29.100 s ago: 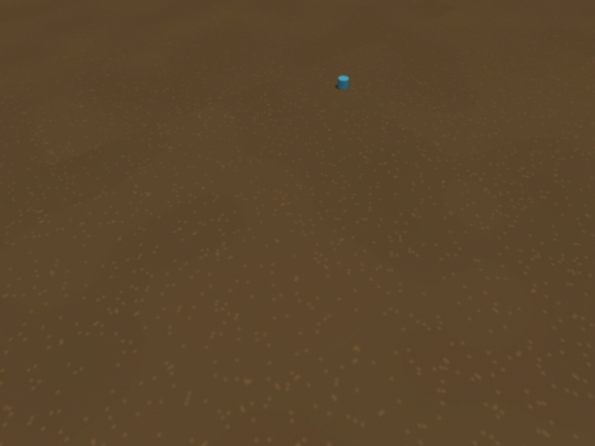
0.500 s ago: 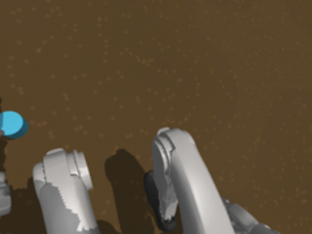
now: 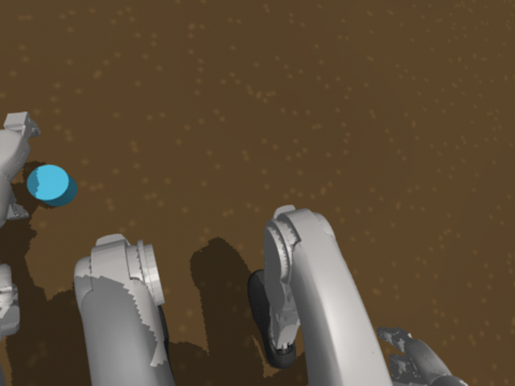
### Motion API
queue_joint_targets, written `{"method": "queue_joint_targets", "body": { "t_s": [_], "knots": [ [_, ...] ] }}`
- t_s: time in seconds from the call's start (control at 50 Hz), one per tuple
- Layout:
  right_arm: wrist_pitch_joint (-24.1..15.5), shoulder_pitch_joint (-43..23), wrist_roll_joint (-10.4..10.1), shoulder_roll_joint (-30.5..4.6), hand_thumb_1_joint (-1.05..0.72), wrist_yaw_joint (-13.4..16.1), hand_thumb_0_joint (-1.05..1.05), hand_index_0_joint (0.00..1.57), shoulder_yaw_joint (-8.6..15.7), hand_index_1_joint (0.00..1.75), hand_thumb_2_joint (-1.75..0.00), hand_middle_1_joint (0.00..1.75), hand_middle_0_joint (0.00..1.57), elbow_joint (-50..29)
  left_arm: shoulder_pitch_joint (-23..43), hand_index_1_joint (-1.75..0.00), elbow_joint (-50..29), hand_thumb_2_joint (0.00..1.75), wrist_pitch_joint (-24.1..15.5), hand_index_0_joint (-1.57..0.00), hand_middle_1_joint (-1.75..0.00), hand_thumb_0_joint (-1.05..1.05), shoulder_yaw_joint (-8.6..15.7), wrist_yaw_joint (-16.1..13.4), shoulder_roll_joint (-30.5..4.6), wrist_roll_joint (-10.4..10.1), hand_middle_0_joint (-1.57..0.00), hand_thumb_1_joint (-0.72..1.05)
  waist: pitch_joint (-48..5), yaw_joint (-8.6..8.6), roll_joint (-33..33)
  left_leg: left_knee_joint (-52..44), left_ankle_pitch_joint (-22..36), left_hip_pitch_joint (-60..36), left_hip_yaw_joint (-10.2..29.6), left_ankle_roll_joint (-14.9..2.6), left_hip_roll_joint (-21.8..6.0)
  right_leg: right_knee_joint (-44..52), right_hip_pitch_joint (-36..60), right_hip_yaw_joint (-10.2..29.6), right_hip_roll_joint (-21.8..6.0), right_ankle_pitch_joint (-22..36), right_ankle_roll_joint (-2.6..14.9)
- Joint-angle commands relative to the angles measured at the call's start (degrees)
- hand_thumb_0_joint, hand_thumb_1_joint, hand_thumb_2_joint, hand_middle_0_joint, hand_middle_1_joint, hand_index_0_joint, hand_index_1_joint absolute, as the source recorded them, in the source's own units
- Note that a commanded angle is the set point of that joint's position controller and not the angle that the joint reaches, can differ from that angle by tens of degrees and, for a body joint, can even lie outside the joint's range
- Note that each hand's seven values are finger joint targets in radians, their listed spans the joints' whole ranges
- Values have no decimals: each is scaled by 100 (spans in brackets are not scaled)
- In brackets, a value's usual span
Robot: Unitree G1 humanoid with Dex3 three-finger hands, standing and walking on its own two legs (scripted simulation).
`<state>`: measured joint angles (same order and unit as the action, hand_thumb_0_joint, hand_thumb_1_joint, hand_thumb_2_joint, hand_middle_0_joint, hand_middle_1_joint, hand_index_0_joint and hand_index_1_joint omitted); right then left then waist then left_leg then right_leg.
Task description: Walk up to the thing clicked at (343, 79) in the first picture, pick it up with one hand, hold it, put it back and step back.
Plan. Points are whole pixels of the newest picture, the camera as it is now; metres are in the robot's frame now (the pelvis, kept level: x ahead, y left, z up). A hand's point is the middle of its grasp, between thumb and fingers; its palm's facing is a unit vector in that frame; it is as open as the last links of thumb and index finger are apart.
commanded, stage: withdraw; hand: left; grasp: from above
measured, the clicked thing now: (53, 186) +0.46 +0.31 -0.30
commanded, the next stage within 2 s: home in 0.08 s
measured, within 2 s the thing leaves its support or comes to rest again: neither
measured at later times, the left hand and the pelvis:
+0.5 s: hand out of the picture +0.41 +0.30 -0.05, palm faces -0.31 -0.31 -0.90, open 11.4 cm; pelvis +0.01 +0.00 +0.08, yaw +3 degrees
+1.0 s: hand out of the picture +0.26 +0.24 +0.17, palm faces +0.02 -0.90 -0.43, open 7.4 cm; pelvis +0.04 +0.01 +0.27, yaw +8 degrees
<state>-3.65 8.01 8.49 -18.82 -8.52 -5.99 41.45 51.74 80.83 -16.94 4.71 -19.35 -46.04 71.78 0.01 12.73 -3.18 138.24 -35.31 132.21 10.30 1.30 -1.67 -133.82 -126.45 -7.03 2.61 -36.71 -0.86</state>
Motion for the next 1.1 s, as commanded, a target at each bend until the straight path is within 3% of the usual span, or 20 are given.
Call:
{"method": "queue_joint_targets", "body": {
  "t_s": [0.0, 0.08, 0.12, 0.14, 0.16, 0.2, 0.28, 0.32, 0.4, 0.42, 0.48, 0.54, 0.56, 0.62, 0.66, 0.72, 0.8, 0.92, 0.98, 1.08],
  "knots": [
    [-91, 867, 92, -1269, -89, 101, 0, 20, 416, 30, -89, 30, 20, -104, 2024, -98, -1110, 98, -68, -8, -99, 0, 434, -716, -1617, 73, -7, -50, -4020, -67, 2540, -1476, 152, -3149, -619, -149, 90, 1360, 1367, -291, 157, 330, 365],
    [-171, 973, 46, -1308, -90, 58, 0, 20, 709, 30, -90, 30, 20, -69, 1635, -97, -1747, 97, 279, -8, -98, 0, 354, -867, -1274, -81, -8, -50, -4757, -179, 3030, -1731, 512, -3864, -578, -84, 60, 1165, 1255, -413, 74, 841, 374],
    [-147, 1077, -20, -1294, -89, 50, 0, 20, 836, 30, -90, 30, 20, -33, 1516, -96, -2035, 97, 486, -9, -97, 0, 293, -865, -1160, -210, -8, -49, -5070, -229, 2894, -1797, 704, -3998, -631, -107, 39, 1334, 1414, -352, 93, 1055, 371],
    [-135, 1117, -47, -1300, -89, 44, 0, 20, 895, 30, -89, 30, 20, 21, 1302, -95, -1895, 96, 606, -9, -96, 0, 300, -853, -1043, -283, -8, -48, -4963, -268, 2727, -1822, 785, -3964, -653, -122, 29, 1413, 1416, -329, 80, 1142, 353],
    [-131, 1210, -60, -1266, -89, 27, 0, 20, 884, 30, -89, 30, 20, 61, 1318, -95, -1851, 95, 706, -9, -97, 0, 205, -841, -872, -340, -8, -47, -4783, -159, 2640, -1821, 822, -3809, -667, -142, 34, 1468, 1467, -322, 65, 1215, 339],
    [-106, 1283, -115, -1166, -88, 22, 0, 20, 846, 30, -90, 30, 20, 162, 1290, -79, -1596, 89, 902, -21, -81, 0, 111, -768, -667, -437, -24, -31, -4670, -168, 2280, -1813, 849, -3611, -705, -209, 38, 1606, 1526, -266, 104, 1268, 327],
    [-117, 1354, -226, -1059, -89, -12, 0, 20, 886, 30, -90, 30, 20, 24, 978, -59, -1878, 87, 1182, -21, -57, 0, 220, -520, -618, -842, -23, -5, -4771, -397, 1876, -2013, 834, -3543, -797, -303, 75, 1976, 2082, -116, 98, 1204, 324],
    [-127, 1257, -318, -984, -89, -31, 0, 20, 960, 30, -90, 30, 20, -44, 583, -49, -2088, 81, 1300, -19, -48, 0, 135, -325, -253, -1222, -21, 8, -4816, -542, 1719, -2299, 633, -3579, -814, -310, 105, 2206, 2318, -49, 86, 961, 328],
    [-81, 1031, -568, -889, -89, 20, 0, 20, 1078, 30, -90, 30, 20, -390, -488, -41, -3230, 82, 1574, -19, -40, 0, 188, 141, 57, -2101, -20, 37, -4964, -789, 1346, -2872, 287, -3724, -778, -338, 142, 2805, 3074, 97, 74, 621, 292],
    [-61, 928, -622, -837, -89, 53, 0, 20, 1096, 30, -90, 30, 20, -469, -889, -41, -3394, 85, 1653, -20, -40, 0, 64, 303, 366, -2345, -21, 45, -4746, -774, 1153, -3021, 205, -3657, -770, -352, 140, 2962, 3144, 106, 83, 593, 276],
    [10, 674, -751, -740, -90, 177, 0, 20, 1140, 30, -90, 30, 20, -702, -1464, -39, -4260, 92, 1798, -21, -39, 0, 137, 732, 385, -2965, -21, 67, -4353, -832, 688, -3344, -102, -3621, -726, -392, 123, 3396, 3484, 255, 83, 319, 234],
    [10, 468, -825, -637, -90, 309, 0, 20, 1150, 30, -90, 30, 20, -872, -2035, -36, -5191, 96, 1911, -21, -36, 0, -150, 1080, 887, -3525, -22, 86, -4205, -838, 672, -3722, -22, -3999, -730, -376, 93, 3718, 3929, 314, 60, 465, 221],
    [-5, 433, -854, -631, -90, 383, 0, 20, 1151, 30, -90, 30, 20, -906, -2155, -34, -5543, 95, 1927, -21, -33, 0, -119, 1133, 987, -3706, -21, 91, -4139, -829, 688, -3836, -60, -4196, -715, -377, 88, 3844, 3928, 333, 35, 464, 224],
    [-74, 304, -934, -628, -90, 599, 0, 20, 1116, 30, -90, 30, 20, -1022, -2326, -30, -6361, 90, 1978, -20, -30, 0, 45, 1241, 941, -4138, -20, 90, -4104, -896, 1055, -4397, -161, -4958, -581, -318, 40, 4078, 4084, 350, -3, 456, 242],
    [-150, 217, -978, -550, -90, 724, 0, 20, 1075, 30, -90, 30, 20, -1032, -2842, -30, -6426, 90, 2042, -20, -30, 0, -108, 1278, 1299, -4360, -20, 90, -3737, -855, 1074, -4729, -176, -5272, -544, -284, 13, 4286, 4120, 363, -21, 446, 248],
    [-249, 79, -1005, -540, -90, 893, 0, 20, 1060, 30, -90, 30, 20, -1147, -3325, -31, -7105, 91, 2190, -20, -31, 0, 43, 1261, 1335, -4744, -20, 89, -3863, -952, 1397, -5230, -177, -5947, -478, -245, 8, 4577, 4454, 399, -57, 438, 252],
    [-375, -62, -1044, -459, -90, 1065, 0, 20, 999, 30, -90, 30, 20, -1252, -3961, -32, -7419, 93, 2503, -21, -32, 0, -126, 1316, 1750, -5335, -21, 91, -3511, -839, 1229, -5768, -181, -6488, -469, -242, 24, 5184, 4887, 436, -72, 395, 234],
    [-546, -104, -1085, -300, -90, 1263, 0, 20, 882, 30, -90, 30, 20, -1482, -4952, -31, -8076, 91, 2960, -20, -31, 0, -19, 1371, 1929, -6358, -20, 90, -3165, -850, 1026, -6479, 93, -7245, -546, -264, 59, 6138, 6021, 529, -85, 526, 202],
    [-604, 13, -1087, -229, -90, 1358, 0, 20, 803, 30, -90, 30, 20, -1571, -5512, -30, -8187, 90, 3147, -20, -30, 0, 39, 1372, 2111, -6632, -20, 90, -2743, -862, 991, -7020, 107, -7648, -381, -238, 46, 6514, 6395, 502, -101, 563, 202],
    [-679, 275, -1095, -123, -90, 1562, 0, 20, 700, 30, -90, 30, 20, -1707, -6276, -30, -8627, 90, 3541, -20, -30, 0, 71, 1367, 2443, -7080, -20, 90, -2555, -859, 933, -7582, 1094, -8402, -504, -199, 64, 7215, 7422, 485, -81, 1313, 196]
  ]
}}
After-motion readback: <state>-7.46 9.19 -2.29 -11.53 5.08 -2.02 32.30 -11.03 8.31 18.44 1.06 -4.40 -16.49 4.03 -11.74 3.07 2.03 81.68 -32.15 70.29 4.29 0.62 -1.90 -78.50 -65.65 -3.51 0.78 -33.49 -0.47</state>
